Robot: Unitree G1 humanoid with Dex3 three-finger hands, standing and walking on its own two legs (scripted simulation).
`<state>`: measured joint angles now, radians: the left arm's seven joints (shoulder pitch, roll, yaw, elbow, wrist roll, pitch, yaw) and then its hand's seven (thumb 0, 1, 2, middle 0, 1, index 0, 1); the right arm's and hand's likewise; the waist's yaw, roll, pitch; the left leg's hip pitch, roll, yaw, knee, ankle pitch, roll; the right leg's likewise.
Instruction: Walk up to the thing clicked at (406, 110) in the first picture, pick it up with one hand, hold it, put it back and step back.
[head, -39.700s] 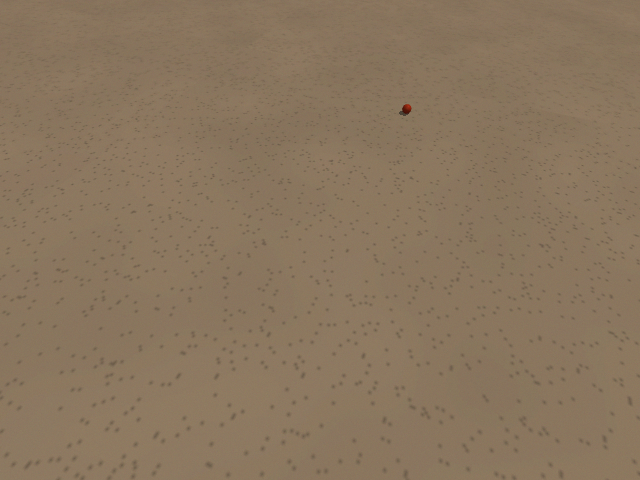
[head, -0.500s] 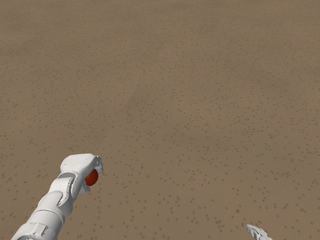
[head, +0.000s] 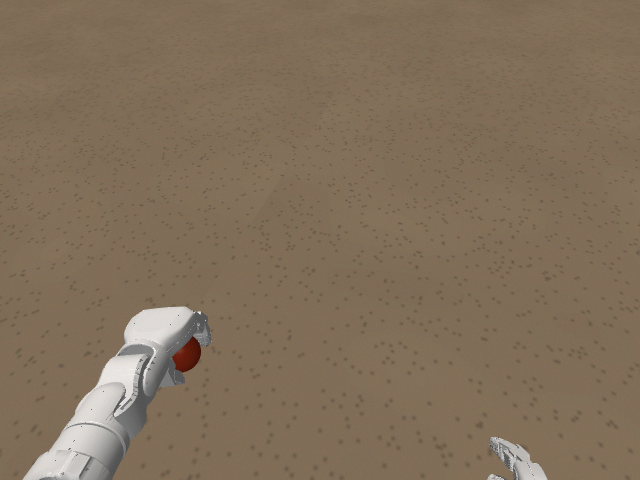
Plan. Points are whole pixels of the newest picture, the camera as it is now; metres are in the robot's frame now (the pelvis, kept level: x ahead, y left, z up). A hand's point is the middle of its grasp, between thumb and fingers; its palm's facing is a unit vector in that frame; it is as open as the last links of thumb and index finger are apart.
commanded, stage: hold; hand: left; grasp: from above
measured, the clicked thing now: (181, 353) +0.32 +0.22 -0.06
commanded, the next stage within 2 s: crouch in 0.70 s
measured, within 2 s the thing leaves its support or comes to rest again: neither
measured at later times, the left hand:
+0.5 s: hand (173, 361) +0.29 +0.22 -0.04, palm faces -0.44 -0.06 -0.89, open 7.8 cm
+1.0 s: hand (177, 363) +0.29 +0.22 -0.05, palm faces -0.46 -0.06 -0.89, open 7.9 cm
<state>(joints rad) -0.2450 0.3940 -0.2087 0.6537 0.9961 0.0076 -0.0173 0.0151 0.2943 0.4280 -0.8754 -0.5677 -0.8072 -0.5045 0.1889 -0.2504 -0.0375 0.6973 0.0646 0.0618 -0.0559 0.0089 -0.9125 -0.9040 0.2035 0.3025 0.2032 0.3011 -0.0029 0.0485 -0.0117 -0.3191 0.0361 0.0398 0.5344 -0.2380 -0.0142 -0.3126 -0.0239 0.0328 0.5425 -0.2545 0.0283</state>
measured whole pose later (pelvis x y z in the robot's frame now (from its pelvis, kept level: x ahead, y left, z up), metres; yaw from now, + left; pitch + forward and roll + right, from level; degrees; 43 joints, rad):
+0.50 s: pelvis +0.00 +0.00 +0.00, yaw +0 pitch +1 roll +0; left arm -0.23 0.39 -0.21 0.62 1.00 0.01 -0.03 0.02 0.30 0.44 -0.86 -0.58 -0.80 -0.52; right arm 0.17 -0.25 -0.03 0.69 0.07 0.07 -0.06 0.01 -0.92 -0.91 0.20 0.30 0.20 0.30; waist 0.01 0.05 0.00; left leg -0.29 0.04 0.04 0.50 -0.22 -0.02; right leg -0.29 -0.02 0.03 0.51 -0.24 0.03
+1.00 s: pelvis +0.01 +0.00 +0.00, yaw +0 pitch +2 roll +0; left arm -0.25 0.38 -0.21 0.70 1.01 -0.01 0.02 0.01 0.29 0.47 -0.84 -0.61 -0.78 -0.54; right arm 0.18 -0.24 -0.04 0.69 0.06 0.08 -0.06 0.01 -0.91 -0.90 0.20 0.30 0.20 0.30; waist -0.01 0.04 -0.01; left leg -0.31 0.03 0.03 0.51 -0.23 -0.02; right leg -0.30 -0.02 0.03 0.52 -0.25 0.03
